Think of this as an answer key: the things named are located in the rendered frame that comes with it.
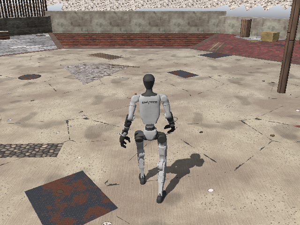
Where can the robot right foot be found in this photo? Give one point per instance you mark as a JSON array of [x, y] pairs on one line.
[[160, 198]]

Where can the robot left upper arm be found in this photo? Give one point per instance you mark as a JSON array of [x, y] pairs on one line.
[[132, 106]]

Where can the robot right upper arm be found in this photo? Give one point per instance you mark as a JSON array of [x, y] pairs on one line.
[[166, 105]]

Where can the right robot hand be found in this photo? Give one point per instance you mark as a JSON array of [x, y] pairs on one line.
[[172, 128]]

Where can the humanoid robot head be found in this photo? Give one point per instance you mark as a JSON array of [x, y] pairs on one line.
[[148, 81]]

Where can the right robot forearm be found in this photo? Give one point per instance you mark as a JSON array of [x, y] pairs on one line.
[[171, 121]]

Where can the left robot hand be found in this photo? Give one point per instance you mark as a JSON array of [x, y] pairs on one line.
[[122, 142]]

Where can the left robot forearm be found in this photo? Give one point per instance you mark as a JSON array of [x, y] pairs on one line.
[[126, 127]]

